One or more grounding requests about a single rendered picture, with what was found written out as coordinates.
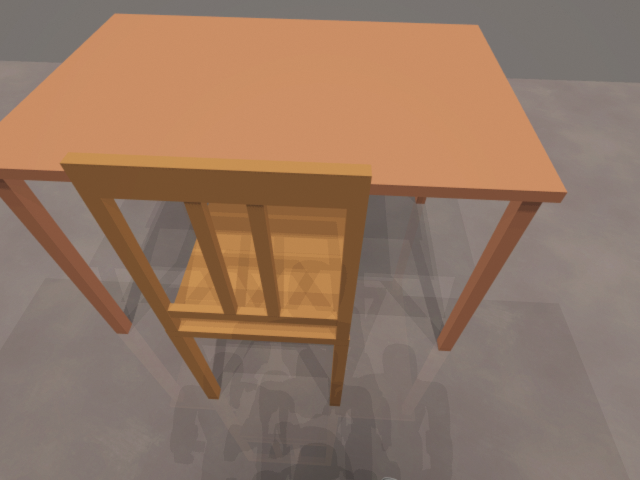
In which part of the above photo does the chair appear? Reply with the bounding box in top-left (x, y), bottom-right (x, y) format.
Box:
top-left (60, 152), bottom-right (372, 406)

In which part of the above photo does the table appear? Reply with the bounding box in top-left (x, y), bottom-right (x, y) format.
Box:
top-left (0, 14), bottom-right (567, 351)

